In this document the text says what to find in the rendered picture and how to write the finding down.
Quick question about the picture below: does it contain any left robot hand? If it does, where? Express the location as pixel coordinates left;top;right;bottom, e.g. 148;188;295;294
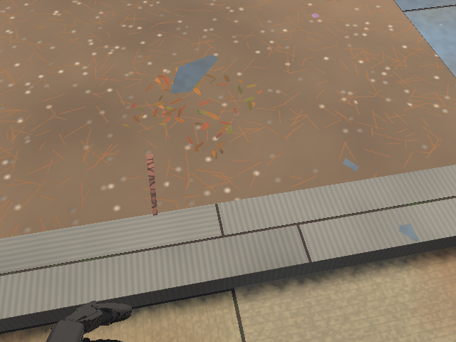
46;301;132;342

